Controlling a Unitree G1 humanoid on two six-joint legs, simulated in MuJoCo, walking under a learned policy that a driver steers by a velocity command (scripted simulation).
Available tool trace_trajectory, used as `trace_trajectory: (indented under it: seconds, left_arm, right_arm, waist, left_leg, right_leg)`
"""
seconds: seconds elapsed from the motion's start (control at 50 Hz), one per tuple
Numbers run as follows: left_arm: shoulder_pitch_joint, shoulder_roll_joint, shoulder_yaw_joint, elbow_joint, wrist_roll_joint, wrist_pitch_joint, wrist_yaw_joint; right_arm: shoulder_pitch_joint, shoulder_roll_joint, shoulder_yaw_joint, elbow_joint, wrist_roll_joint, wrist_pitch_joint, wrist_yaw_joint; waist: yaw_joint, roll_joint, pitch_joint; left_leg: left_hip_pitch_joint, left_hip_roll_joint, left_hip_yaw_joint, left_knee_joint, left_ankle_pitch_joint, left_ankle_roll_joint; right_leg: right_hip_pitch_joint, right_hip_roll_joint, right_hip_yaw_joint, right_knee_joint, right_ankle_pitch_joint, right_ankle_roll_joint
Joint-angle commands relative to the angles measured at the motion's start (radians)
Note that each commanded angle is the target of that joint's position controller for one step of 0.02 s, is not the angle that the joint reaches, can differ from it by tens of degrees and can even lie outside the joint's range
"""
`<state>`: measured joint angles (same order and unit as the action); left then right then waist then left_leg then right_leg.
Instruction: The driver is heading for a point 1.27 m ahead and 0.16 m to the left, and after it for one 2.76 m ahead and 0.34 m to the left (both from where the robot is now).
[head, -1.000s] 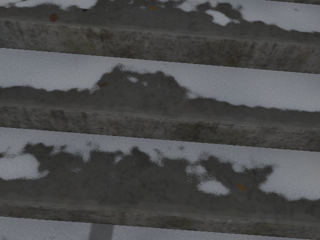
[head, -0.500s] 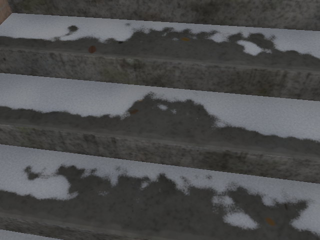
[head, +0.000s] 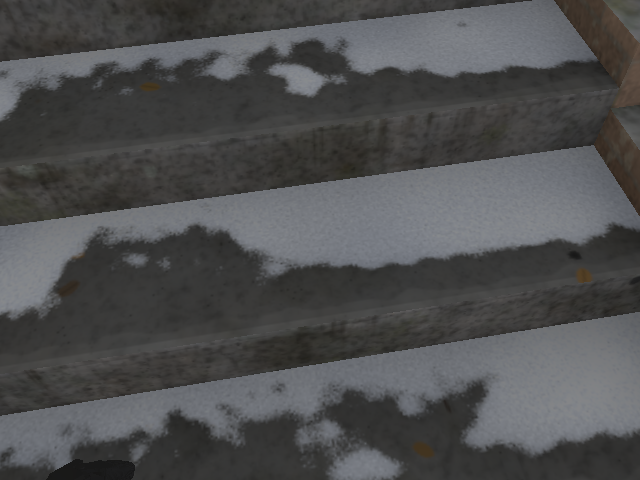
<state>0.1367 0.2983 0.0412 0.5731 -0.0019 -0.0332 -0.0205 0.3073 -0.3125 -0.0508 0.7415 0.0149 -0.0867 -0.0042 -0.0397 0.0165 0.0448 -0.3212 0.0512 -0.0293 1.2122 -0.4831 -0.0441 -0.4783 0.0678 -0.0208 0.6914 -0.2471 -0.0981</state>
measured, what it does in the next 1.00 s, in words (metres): climbs: left foot 0.15 m higher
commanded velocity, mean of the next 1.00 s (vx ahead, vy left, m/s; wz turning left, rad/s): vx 0.09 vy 0.00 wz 0.12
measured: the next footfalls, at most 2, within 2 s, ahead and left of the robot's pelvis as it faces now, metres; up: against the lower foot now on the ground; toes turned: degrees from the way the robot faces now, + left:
left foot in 0.48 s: +0.37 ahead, +0.10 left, +0.15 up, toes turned -2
right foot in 1.10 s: +0.44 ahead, -0.10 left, +0.15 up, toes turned +19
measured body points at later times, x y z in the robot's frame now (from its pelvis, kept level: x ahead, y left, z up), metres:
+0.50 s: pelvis +0.21 +0.02 +0.04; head +0.24 +0.00 +0.49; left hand +0.24 +0.27 -0.09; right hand +0.40 -0.17 -0.04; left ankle +0.33 +0.10 -0.57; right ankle +0.07 -0.07 -0.70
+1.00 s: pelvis +0.32 +0.01 +0.17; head +0.34 +0.03 +0.62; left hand +0.46 +0.26 +0.07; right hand +0.51 -0.22 +0.09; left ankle +0.33 +0.10 -0.56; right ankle +0.40 -0.12 -0.51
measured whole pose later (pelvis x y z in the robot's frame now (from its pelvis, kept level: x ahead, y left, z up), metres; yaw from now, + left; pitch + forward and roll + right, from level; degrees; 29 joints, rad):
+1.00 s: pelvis +0.32 +0.01 +0.17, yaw +12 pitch +3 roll -2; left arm 0.15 0.21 -0.02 0.61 0.00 0.02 0.05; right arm 0.24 -0.22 -0.01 0.54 -0.01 0.05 -0.08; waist -0.05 -0.01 -0.02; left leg -0.39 -0.13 -0.20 0.60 -0.25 0.05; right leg -0.62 0.04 0.07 0.97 -0.32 0.09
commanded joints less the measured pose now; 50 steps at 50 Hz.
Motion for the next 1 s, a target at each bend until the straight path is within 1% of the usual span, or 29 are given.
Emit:
trace_trajectory:
  seconds: [0.02,0.06,0.1,0.12,0.22,0.28,0.32,0.36,0.38,0.4,0.42,0.44,0.46,0.48,0.5,0.52,0.54,0.56,0.58,0.6,0.62,0.64,0.7,0.76,0.82,0.86,0.88,0.94,1.0]
  left_arm:
    - [0.18,0.155,0.051,-0.021,0.006,-0.013,0.009]
    - [0.063,0.134,0.036,-0.048,0.022,-0.009,0.016]
    - [0.052,0.129,0.032,-0.029,0.02,-0.009,0.03]
    - [0.096,0.137,0.031,0.001,0.016,-0.002,0.041]
    - [0.263,0.089,0.002,0.099,-0.006,0.052,0.06]
    - [0.377,0.033,-0.02,0.186,-0.007,0.071,0.064]
    - [0.367,0.015,-0.029,0.213,-0.005,0.082,0.079]
    - [0.344,0.023,-0.029,0.218,-0.003,0.091,0.102]
    - [0.306,0.041,-0.026,0.229,0.001,0.098,0.122]
    - [0.259,0.092,-0.008,0.211,-0.015,0.11,0.123]
    - [0.284,0.088,-0.003,0.23,-0.02,0.12,0.121]
    - [0.26,0.18,0.017,0.218,-0.018,0.104,0.103]
    - [0.253,0.195,0.024,0.219,-0.025,0.096,0.098]
    - [0.229,0.18,0.022,0.225,-0.021,0.095,0.101]
    - [0.231,0.168,0.024,0.211,-0.004,0.082,0.106]
    - [0.168,0.138,0.019,0.124,0.006,0.062,0.091]
    - [0.089,0.088,0.01,0.121,0.059,0.049,0.057]
    - [0.173,0.051,0.005,0.131,0.033,0.028,0.015]
    - [0.058,0.013,-0.015,0.076,0.007,0.034,-0.001]
    - [0.018,-0.037,-0.027,0.051,0.01,0.039,-0.001]
    - [0.047,-0.033,-0.029,0.048,0.014,0.048,0.01]
    - [0.087,-0.042,-0.033,0.044,0.009,0.051,0.015]
    - [0.114,-0.035,-0.04,0.02,0.009,0.04,0.038]
    - [0.023,-0.033,-0.051,-0.049,0.026,0.029,0.064]
    - [-0.08,-0.067,-0.07,-0.111,0.01,0.039,0.089]
    - [-0.075,-0.048,-0.06,-0.081,0.003,0.039,0.084]
    - [-0.025,-0.028,-0.052,-0.058,0.014,0.041,0.078]
    - [-0.051,-0.023,-0.038,-0.062,0.007,0.039,0.081]
    - [-0.056,-0.044,-0.039,-0.059,-0.004,0.026,0.072]
  right_arm:
    - [-0.082,-0.095,0.002,-0.144,-0.009,-0.044,-0.002]
    - [-0.064,-0.108,-0.007,-0.141,-0.033,-0.014,-0.009]
    - [-0.049,-0.072,0.003,-0.137,-0.046,0.008,-0.013]
    - [-0.033,-0.023,0.016,-0.132,-0.046,0.021,-0.018]
    - [-0.111,0.062,0.058,-0.205,-0.01,0.059,-0.027]
    - [-0.221,0.1,0.086,-0.246,0.004,0.049,-0.02]
    - [-0.291,0.125,0.102,-0.306,0.011,0.042,-0.018]
    - [-0.365,0.126,0.115,-0.38,-0.006,0.043,-0.018]
    - [-0.355,0.167,0.123,-0.411,-0.022,0.046,-0.018]
    - [-0.376,0.16,0.139,-0.428,-0.033,0.054,-0.01]
    - [-0.402,0.164,0.132,-0.406,-0.028,0.061,-0.009]
    - [-0.305,0.137,0.116,-0.38,-0.013,0.051,0.001]
    - [-0.218,0.08,0.096,-0.346,-0.017,0.045,0.008]
    - [-0.119,0.028,0.077,-0.318,-0.016,0.035,0.016]
    - [-0.03,-0.047,0.048,-0.289,-0.01,0.028,0.02]
    - [0.076,-0.14,0.012,-0.252,-0.049,0.034,0.008]
    - [0.072,-0.168,0.009,-0.252,-0.089,0.052,-0.034]
    - [0.0,-0.1,0.024,-0.256,-0.083,0.048,-0.046]
    - [-0.043,-0.03,0.037,-0.244,-0.041,0.049,-0.049]
    - [-0.074,-0.005,0.035,-0.211,-0.019,0.051,-0.045]
    - [-0.094,0.011,0.032,-0.204,-0.014,0.05,-0.046]
    - [-0.126,0.025,0.03,-0.202,-0.008,0.051,-0.043]
    - [-0.09,0.026,0.035,-0.186,-0.007,0.035,-0.039]
    - [-0.042,-0.008,0.026,-0.172,-0.003,0.072,-0.055]
    - [-0.034,-0.035,0.018,-0.204,-0.006,0.135,-0.097]
    - [-0.08,-0.052,0.005,-0.249,-0.01,0.127,-0.096]
    - [-0.085,-0.055,0.003,-0.257,-0.025,0.116,-0.088]
    - [-0.089,-0.05,-0.001,-0.268,-0.021,0.115,-0.075]
    - [-0.093,-0.038,-0.001,-0.278,-0.025,0.129,-0.077]
  waist:
    - [0.094,-0.014,-0.123]
    - [0.012,-0.037,-0.081]
    - [-0.01,-0.054,-0.079]
    - [0.002,-0.115,-0.099]
    - [0.052,-0.111,-0.087]
    - [0.098,-0.067,-0.006]
    - [0.09,-0.101,0.021]
    - [0.081,-0.134,-0.013]
    - [0.033,-0.166,-0.088]
    - [0.031,-0.138,-0.108]
    - [0.057,-0.115,-0.12]
    - [0.023,-0.213,-0.161]
    - [0.003,-0.227,-0.213]
    - [-0.039,-0.227,-0.25]
    - [-0.069,-0.178,-0.318]
    - [-0.107,0.221,-0.411]
    - [-0.109,0.472,-0.481]
    - [-0.033,0.267,-0.419]
    - [-0.016,0.085,-0.236]
    - [0.034,-0.049,-0.036]
    - [0.072,-0.095,-0.01]
    - [0.11,-0.064,0.002]
    - [0.106,0.019,-0.051]
    - [0.078,0.027,-0.088]
    - [0.041,0.111,-0.151]
    - [0.022,0.111,-0.201]
    - [0.018,0.136,-0.22]
    - [-0.002,0.136,-0.146]
    - [-0.011,0.164,-0.148]
  left_leg:
    - [-0.59,0.02,-0.065,0.279,0.14,0.005]
    - [-0.442,0.029,-0.053,0.293,0.161,-0.016]
    - [-0.406,-0.001,-0.009,0.3,0.194,-0.034]
    - [-0.443,-0.045,0.038,0.472,0.145,-0.055]
    - [-0.923,-0.058,0.022,0.973,0.025,-0.053]
    - [-1.065,-0.056,0.033,0.971,0.0,-0.035]
    - [-1.067,-0.056,0.021,0.858,0.036,-0.034]
    - [-0.942,-0.045,0.066,0.568,0.145,-0.053]
    - [-0.826,0.012,0.031,0.488,0.171,-0.041]
    - [-0.672,0.014,0.131,0.226,0.093,-0.021]
    - [-0.55,-0.023,0.206,0.142,0.087,0.002]
    - [-0.385,-0.058,0.257,0.134,-0.034,0.058]
    - [-0.347,-0.091,0.246,0.071,-0.09,0.093]
    - [-0.318,-0.103,0.188,-0.115,-0.022,0.135]
    - [-0.159,-0.099,0.022,-0.245,0.101,0.179]
    - [0.124,0.092,-0.453,-0.461,0.374,0.335]
    - [0.279,0.252,-0.936,-0.834,0.636,0.448]
    - [0.166,0.294,-0.903,-0.795,0.474,0.386]
    - [0.011,0.223,-0.746,-0.738,0.362,0.332]
    - [-0.134,0.16,-0.551,-0.709,0.305,0.287]
    - [-0.201,0.102,-0.413,-0.715,0.241,0.25]
    - [-0.258,0.05,-0.337,-0.733,0.197,0.24]
    - [-0.177,0.025,-0.281,-0.776,0.325,0.262]
    - [-0.076,-0.017,-0.242,-0.783,0.38,0.253]
    - [0.088,0.015,-0.322,-0.806,0.478,0.284]
    - [0.111,0.045,-0.356,-0.806,0.423,0.257]
    - [0.085,0.062,-0.387,-0.803,0.392,0.257]
    - [0.046,0.073,-0.472,-0.809,0.283,0.265]
    - [0.103,0.083,-0.505,-0.759,0.468,0.256]
  right_leg:
    - [0.518,-0.348,0.649,-0.408,0.009,-0.235]
    - [0.278,-0.292,0.485,-0.4,0.404,-0.208]
    - [0.176,-0.247,0.365,-0.379,0.643,-0.194]
    - [0.186,-0.244,0.363,-0.367,0.698,-0.206]
    - [0.424,-0.277,0.412,-0.301,0.432,-0.156]
    - [0.477,-0.274,0.356,-0.296,0.393,-0.119]
    - [0.425,-0.257,0.301,-0.308,0.437,-0.097]
    - [0.352,-0.223,0.245,-0.358,0.451,-0.073]
    - [0.368,-0.273,0.252,-0.409,0.564,-0.073]
    - [0.342,-0.265,0.216,-0.488,0.602,-0.083]
    - [0.355,-0.238,0.165,-0.516,0.747,-0.075]
    - [0.358,-0.288,0.145,-0.443,1.223,-0.115]
    - [0.484,-0.304,0.128,-0.35,1.606,-0.117]
    - [0.612,-0.288,0.109,-0.201,1.773,-0.089]
    - [0.585,-0.261,0.115,-0.031,1.739,-0.069]
    - [0.238,-0.085,0.089,0.345,1.253,0.017]
    - [-0.004,0.179,0.177,0.815,-0.079,0.085]
    - [-0.106,0.115,0.306,1.059,-0.188,0.087]
    - [-0.19,0.078,0.221,1.077,-0.202,0.083]
    - [-0.264,0.026,0.168,1.036,-0.19,0.073]
    - [-0.24,-0.029,0.146,0.989,-0.136,0.066]
    - [-0.201,-0.036,0.121,0.988,-0.101,0.072]
    - [-0.273,-0.035,0.105,1.059,-0.01,0.075]
    - [-0.306,-0.047,0.107,0.783,0.091,0.135]
    - [-0.351,-0.025,0.082,0.5,-0.011,0.223]
    - [-0.289,-0.045,0.083,0.387,0.025,0.215]
    - [-0.244,-0.038,0.075,0.421,0.023,0.217]
    - [-0.223,-0.034,0.105,0.351,-0.05,0.199]
    - [-0.151,-0.022,0.095,0.18,-0.139,0.181]
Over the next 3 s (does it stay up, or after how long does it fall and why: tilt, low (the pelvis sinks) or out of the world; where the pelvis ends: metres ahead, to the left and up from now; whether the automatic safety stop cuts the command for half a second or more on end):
stays up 0.96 0.14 0.46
